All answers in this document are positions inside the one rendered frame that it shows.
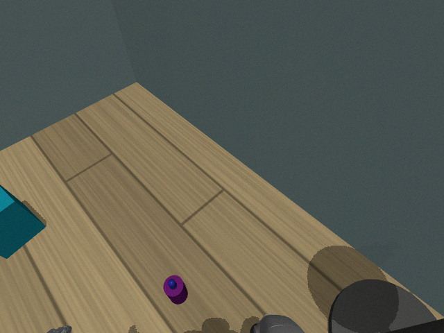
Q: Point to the coat stand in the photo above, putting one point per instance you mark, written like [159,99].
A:
[377,306]

